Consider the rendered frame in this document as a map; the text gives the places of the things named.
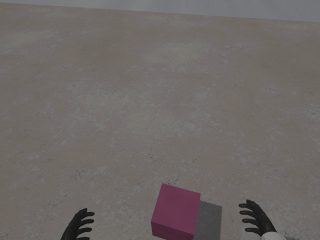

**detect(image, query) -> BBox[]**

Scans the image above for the right robot hand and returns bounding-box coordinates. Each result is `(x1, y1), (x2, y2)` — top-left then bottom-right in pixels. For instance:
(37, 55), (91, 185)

(238, 199), (277, 237)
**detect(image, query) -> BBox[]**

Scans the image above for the left robot hand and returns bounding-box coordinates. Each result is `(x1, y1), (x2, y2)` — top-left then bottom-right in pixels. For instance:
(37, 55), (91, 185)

(60, 208), (95, 240)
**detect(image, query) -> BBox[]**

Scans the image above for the carton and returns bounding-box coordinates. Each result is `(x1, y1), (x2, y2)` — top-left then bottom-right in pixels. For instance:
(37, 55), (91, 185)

(151, 183), (201, 240)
